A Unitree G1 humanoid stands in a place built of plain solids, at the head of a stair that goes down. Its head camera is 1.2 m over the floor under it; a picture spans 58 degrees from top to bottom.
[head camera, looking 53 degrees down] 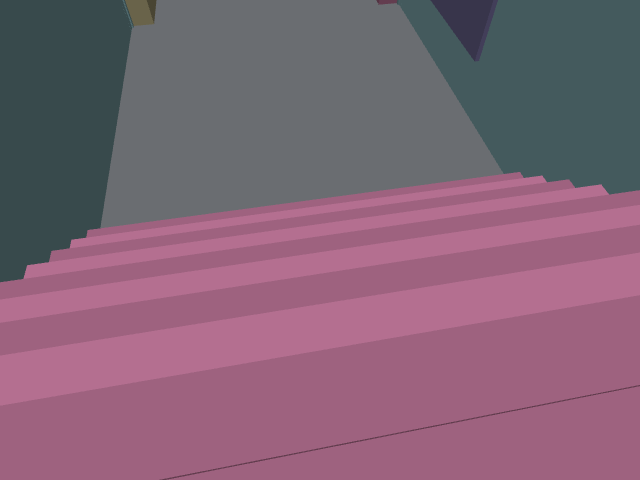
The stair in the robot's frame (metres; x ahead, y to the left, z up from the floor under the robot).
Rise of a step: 0.21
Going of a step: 0.26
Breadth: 3.91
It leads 10 degrees to the left of straight ahead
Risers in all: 9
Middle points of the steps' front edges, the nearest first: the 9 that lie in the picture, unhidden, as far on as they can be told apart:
0.56 -0.33 0.00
0.82 -0.29 -0.21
1.07 -0.24 -0.41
1.33 -0.19 -0.62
1.59 -0.15 -0.83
1.84 -0.10 -1.04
2.10 -0.05 -1.25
2.35 -0.01 -1.45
2.61 0.04 -1.66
